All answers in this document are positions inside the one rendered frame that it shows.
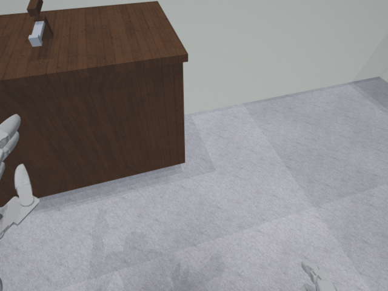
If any tap lever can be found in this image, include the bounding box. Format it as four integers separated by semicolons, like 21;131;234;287
28;21;45;47

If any robot right hand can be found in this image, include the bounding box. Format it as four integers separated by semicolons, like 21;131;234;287
299;261;337;291

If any counter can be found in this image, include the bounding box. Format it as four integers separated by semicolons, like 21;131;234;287
0;0;188;207

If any robot left hand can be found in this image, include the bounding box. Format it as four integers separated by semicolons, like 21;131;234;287
0;114;39;239

